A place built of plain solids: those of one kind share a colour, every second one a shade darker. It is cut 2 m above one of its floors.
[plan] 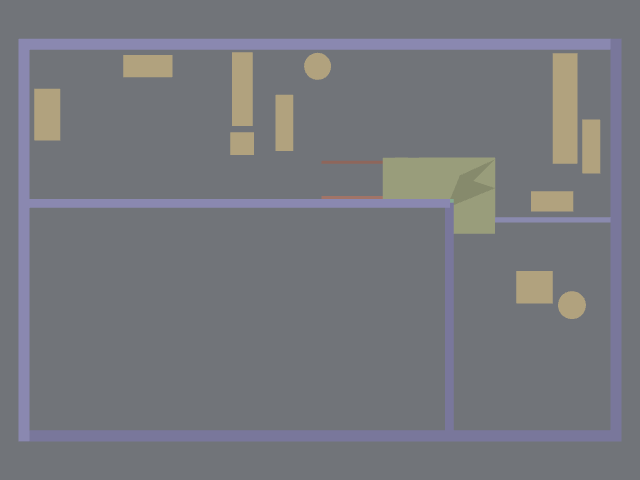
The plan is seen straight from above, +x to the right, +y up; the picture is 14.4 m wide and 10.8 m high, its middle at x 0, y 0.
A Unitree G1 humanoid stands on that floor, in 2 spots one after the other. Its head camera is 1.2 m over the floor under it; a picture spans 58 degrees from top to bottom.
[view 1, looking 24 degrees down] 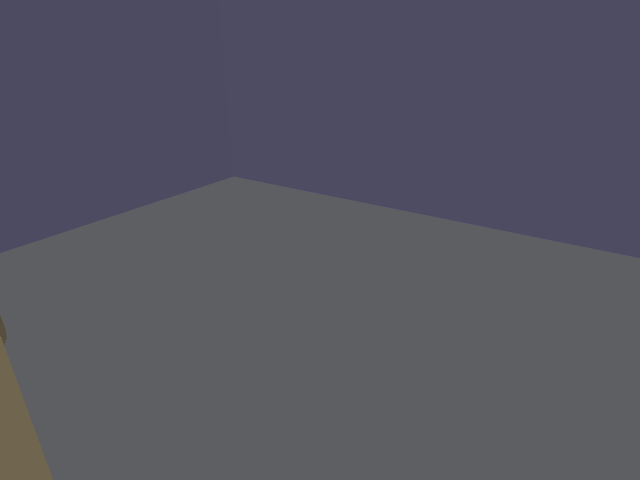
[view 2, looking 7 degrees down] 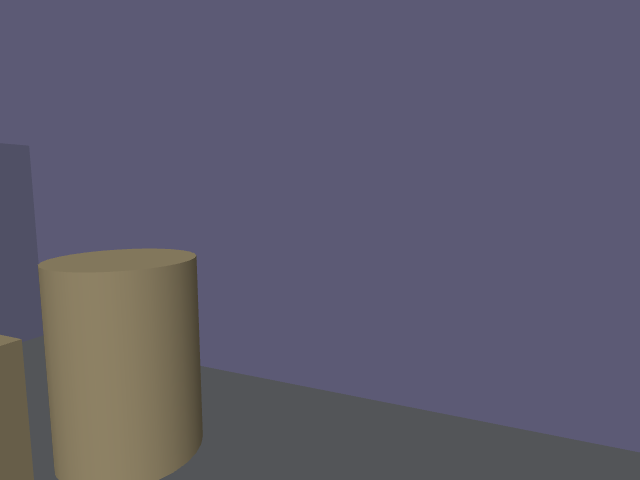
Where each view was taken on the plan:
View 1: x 3.47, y -1.17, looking -57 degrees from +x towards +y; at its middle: ground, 2.95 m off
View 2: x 4.27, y -3.01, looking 23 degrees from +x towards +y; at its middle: wall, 2.47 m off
